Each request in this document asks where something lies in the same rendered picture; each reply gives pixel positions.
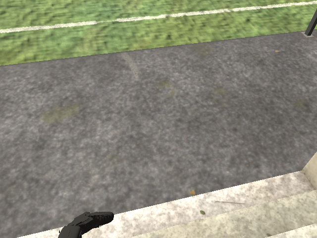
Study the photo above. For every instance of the robot left hand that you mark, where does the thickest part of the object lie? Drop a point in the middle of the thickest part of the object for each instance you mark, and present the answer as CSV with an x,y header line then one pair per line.
x,y
84,223

